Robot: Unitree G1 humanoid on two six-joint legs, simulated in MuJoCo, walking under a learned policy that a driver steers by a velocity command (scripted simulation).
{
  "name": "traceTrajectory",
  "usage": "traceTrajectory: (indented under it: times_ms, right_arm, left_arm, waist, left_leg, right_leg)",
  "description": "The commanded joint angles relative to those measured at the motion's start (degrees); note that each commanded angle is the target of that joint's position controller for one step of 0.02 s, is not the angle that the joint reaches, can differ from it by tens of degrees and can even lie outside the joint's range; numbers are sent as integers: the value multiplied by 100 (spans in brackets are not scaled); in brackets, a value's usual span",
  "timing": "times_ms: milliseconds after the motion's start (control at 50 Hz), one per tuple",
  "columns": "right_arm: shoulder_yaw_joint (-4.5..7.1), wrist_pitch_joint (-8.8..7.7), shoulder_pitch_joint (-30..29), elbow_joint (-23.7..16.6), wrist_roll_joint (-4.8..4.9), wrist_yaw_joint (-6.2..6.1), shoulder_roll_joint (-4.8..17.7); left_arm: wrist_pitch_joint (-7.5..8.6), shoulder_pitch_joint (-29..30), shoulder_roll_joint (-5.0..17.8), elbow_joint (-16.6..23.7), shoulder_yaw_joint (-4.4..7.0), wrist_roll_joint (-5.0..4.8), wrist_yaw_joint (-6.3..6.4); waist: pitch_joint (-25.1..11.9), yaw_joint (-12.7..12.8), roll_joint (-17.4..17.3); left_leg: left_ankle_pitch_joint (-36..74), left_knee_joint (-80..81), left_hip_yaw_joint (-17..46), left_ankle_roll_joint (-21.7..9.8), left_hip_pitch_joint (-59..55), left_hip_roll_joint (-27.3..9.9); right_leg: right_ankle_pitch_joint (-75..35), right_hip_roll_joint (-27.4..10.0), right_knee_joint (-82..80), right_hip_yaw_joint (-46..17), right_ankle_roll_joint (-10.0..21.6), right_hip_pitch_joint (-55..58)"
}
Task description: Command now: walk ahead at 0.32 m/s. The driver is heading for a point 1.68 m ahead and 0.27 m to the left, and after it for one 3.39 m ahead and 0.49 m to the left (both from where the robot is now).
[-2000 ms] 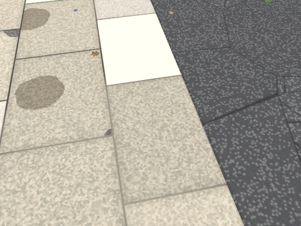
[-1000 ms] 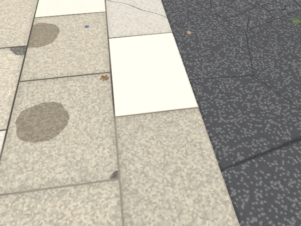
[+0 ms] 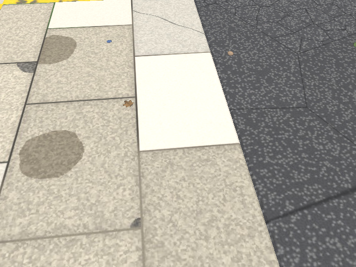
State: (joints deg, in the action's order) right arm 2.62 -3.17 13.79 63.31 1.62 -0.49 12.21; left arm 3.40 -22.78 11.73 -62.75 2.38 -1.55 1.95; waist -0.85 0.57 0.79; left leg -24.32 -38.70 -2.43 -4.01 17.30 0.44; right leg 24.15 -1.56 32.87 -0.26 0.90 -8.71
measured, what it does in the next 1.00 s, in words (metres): walks ahead: right foot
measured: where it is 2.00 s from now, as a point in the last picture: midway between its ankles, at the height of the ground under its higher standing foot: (180, 148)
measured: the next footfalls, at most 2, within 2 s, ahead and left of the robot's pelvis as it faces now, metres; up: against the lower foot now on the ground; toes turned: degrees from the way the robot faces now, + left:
right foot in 0.50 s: +0.42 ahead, -0.13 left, +0.00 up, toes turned -2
left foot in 1.06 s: +0.72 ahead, +0.11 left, +0.00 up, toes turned +3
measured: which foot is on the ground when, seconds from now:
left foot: down 0.00-0.50, up 0.52-1.00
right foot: down 0.00-0.06, up 0.08-0.48, down 0.50-1.00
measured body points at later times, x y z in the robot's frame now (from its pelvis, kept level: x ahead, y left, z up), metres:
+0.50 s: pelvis +0.23 -0.02 -0.02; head +0.27 -0.03 +0.43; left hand +0.48 +0.19 -0.10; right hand +0.12 -0.27 -0.15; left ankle +0.01 +0.10 -0.72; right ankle +0.38 -0.12 -0.73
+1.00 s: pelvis +0.51 -0.02 +0.01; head +0.53 -0.01 +0.46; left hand +0.47 +0.25 -0.13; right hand +0.72 -0.25 -0.09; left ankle +0.69 +0.12 -0.70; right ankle +0.38 -0.13 -0.73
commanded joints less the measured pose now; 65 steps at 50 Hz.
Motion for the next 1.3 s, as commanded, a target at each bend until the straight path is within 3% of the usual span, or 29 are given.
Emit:
traceTrajectory:
  times_ms: [20,40,60,80,100,140,200,300,400,440,480,500,520,540,560,600,640,780,940,1000,1040,1060,1080,1100,1120,1160,1180,1220,1300]
  right_arm:
    - [30,-271,-114,-317,66,89,230]
    - [102,-285,579,-63,59,87,375]
    - [272,-315,1441,178,31,77,878]
    - [439,-332,2252,322,14,127,1546]
    - [230,-386,1929,225,-103,140,989]
    - [81,-422,1304,-23,-140,163,598]
    - [-68,-292,1290,-60,-151,137,328]
    - [-57,-189,1180,-274,-187,-79,708]
    - [57,-206,1543,-183,-43,-100,874]
    - [114,-158,1426,-228,-83,-94,984]
    - [124,-48,1271,-312,-157,-80,987]
    - [46,-32,1239,-459,-222,-60,825]
    - [-191,-154,2031,-522,-175,18,-125]
    - [-109,-346,1708,-488,-17,68,279]
    - [6,-448,1072,-743,138,79,674]
    - [81,-465,535,-869,43,-28,785]
    - [115,-283,814,-826,-22,-65,573]
    - [173,-159,-452,-1314,-143,-64,578]
    - [57,-257,-1865,-1768,-40,168,486]
    - [98,-316,-1731,-1842,-21,254,671]
    - [293,-341,-557,-1517,-36,236,1022]
    - [440,-340,589,-1222,-89,187,1413]
    - [591,-294,1314,-1052,-170,168,2029]
    - [439,-280,1351,-1039,-144,186,1555]
    - [330,-293,823,-1118,-106,181,1222]
    - [200,-295,-71,-1315,-159,196,822]
    - [152,-316,-239,-1317,-210,213,676]
    - [152,-339,-171,-1223,-211,231,672]
    - [214,-340,234,-1042,-187,99,940]
  left_arm:
    - [119,173,890,296,157,-38,-49]
    - [122,545,836,445,139,-33,-72]
    - [186,978,655,702,86,-44,-80]
    - [313,985,415,917,34,-1,-62]
    - [399,1075,565,962,75,-48,-92]
    - [451,1003,484,902,67,-140,-190]
    - [385,1228,525,992,169,-35,-262]
    - [263,2424,141,1496,-9,26,-322]
    - [253,3055,470,1809,12,-37,-426]
    - [279,2698,712,1767,123,-25,-454]
    - [245,1203,1109,1330,360,-45,-410]
    - [210,191,1445,1097,469,6,-355]
    - [201,-292,1865,944,528,135,-375]
    - [213,-141,1388,946,386,108,-394]
    - [258,474,1120,1011,301,68,-392]
    - [345,1376,784,1180,187,151,-435]
    - [384,1520,563,1096,118,214,-475]
    - [339,723,987,815,186,166,-207]
    - [182,-131,1104,521,223,58,-143]
    - [89,-77,1214,503,283,47,-122]
    - [31,178,1193,582,266,60,-125]
    - [32,198,993,701,174,126,-126]
    - [155,-451,310,796,-30,166,-193]
    - [316,-328,520,713,0,66,-221]
    - [409,226,1022,869,135,-100,-242]
    - [407,788,1002,987,168,-42,-177]
    - [325,725,929,970,206,18,-147]
    - [175,538,653,929,182,46,-138]
    - [108,1194,650,1195,205,126,-120]
  waist:
    - [1075,-314,868]
    - [904,-632,651]
    - [689,-968,-373]
    - [173,-1114,-1905]
    - [181,-821,-1232]
    - [426,-453,-460]
    - [543,-290,-465]
    - [900,-356,-456]
    - [997,-331,-585]
    - [587,-24,-698]
    - [-376,744,-808]
    - [-1055,1093,-415]
    - [-2076,560,1274]
    - [-2037,712,1130]
    - [-981,553,923]
    - [-253,139,45]
    - [-148,-210,258]
    - [382,-36,137]
    - [627,423,172]
    - [498,210,330]
    - [-218,-445,375]
    - [-1053,-860,97]
    - [-1925,-671,-1329]
    - [-2255,-741,-1454]
    - [-1348,-672,-1121]
    - [-387,-341,-416]
    - [-203,-136,-496]
    - [-94,26,-577]
    - [193,-33,-371]
  left_leg:
    - [17,520,-101,-219,188,-15]
    - [306,970,27,-262,-858,5]
    - [150,1660,1353,-606,-1906,-639]
    - [570,2514,3727,-1303,-3073,-1894]
    - [962,2610,4231,-1380,-3104,-2234]
    - [1628,2506,2953,-1080,-2833,-1936]
    - [2741,2739,1582,-683,-2356,-1397]
    - [2764,3292,702,-639,-1091,-1036]
    - [3049,3309,561,-557,-1700,-1398]
    - [4688,2641,442,-414,-2200,-1503]
    - [6118,794,161,-189,-1994,-1230]
    - [4695,-947,52,-25,-670,-972]
    - [409,-3260,221,324,1371,228]
    - [-649,-4142,1079,189,2028,218]
    - [-303,-4344,941,77,2558,-110]
    - [658,-3692,745,13,1978,-680]
    - [892,-3215,783,-2,1344,-916]
    - [2427,-1121,585,344,2299,-1015]
    - [2776,710,284,296,2223,-614]
    - [2122,980,211,74,1801,-466]
    - [2001,1156,-108,-181,101,-89]
    - [2082,916,490,-500,-1680,-635]
    - [1291,1261,3146,-1438,-3998,-2119]
    - [777,2120,4529,-1587,-4222,-2372]
    - [698,2163,3663,-1239,-3527,-2156]
    - [1533,2478,2250,-943,-1799,-1701]
    - [1772,2676,1833,-835,-1247,-1484]
    - [2076,2958,1454,-876,-769,-1334]
    - [2738,3190,1028,-945,-851,-1317]
  right_leg:
    - [1104,-1360,-1670,-1917,1029,-848]
    - [253,-972,-1119,-1317,770,-1358]
    - [-1073,-215,562,-264,327,-2271]
    - [-357,411,2712,287,-25,-3393]
    - [523,260,3829,-391,80,-4022]
    - [-232,-207,4312,-486,359,-4379]
    - [-996,-534,3509,-143,332,-4036]
    - [-2142,-314,1160,315,-30,-3116]
    - [-2561,-117,-87,277,216,-2599]
    - [-2326,79,-175,335,419,-2023]
    - [-2054,410,-101,534,700,-125]
    - [-1735,-462,44,-486,1018,1627]
    - [-107,-1997,-847,-3605,2011,3347]
    - [440,-2024,-1771,-4682,1947,3184]
    - [171,-1859,-1831,-3739,1621,2348]
    - [-1230,-1447,-2051,-2223,1309,494]
    - [-1557,-1126,-2335,-1517,1230,-299]
    - [-1887,-1011,-2829,-819,1270,-277]
    - [-2182,-1172,-2423,-426,1059,842]
    - [-2940,-1389,-1959,-486,924,1264]
    - [-4765,-1057,-592,-164,708,1101]
    - [-4205,-744,936,90,512,155]
    - [-1600,260,3274,328,53,-2276]
    - [805,437,4166,-547,97,-3105]
    - [525,62,4499,-627,223,-3638]
    - [-453,-483,3912,-346,255,-3332]
    - [-742,-662,3572,-380,247,-2953]
    - [-964,-729,3254,-322,189,-2592]
    - [-1888,-765,2153,-267,-22,-3202]
Keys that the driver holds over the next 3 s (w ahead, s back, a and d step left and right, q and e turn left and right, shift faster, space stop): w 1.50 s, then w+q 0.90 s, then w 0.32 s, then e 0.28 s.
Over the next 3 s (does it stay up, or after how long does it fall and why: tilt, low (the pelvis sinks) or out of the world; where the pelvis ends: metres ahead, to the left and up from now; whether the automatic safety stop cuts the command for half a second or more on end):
stays up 1.58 0.18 0.02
